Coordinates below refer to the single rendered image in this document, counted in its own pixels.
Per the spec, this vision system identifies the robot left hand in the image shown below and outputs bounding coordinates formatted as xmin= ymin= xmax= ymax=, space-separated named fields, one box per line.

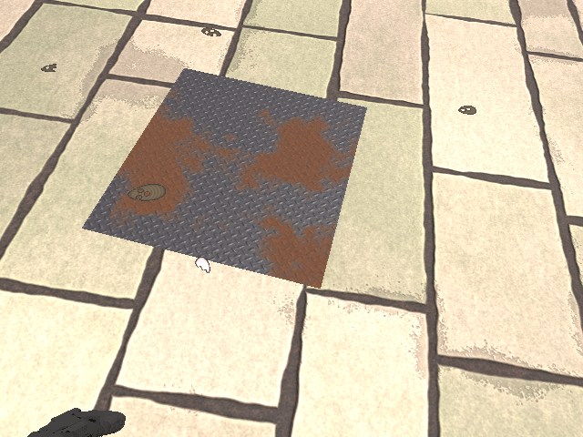
xmin=27 ymin=408 xmax=126 ymax=437

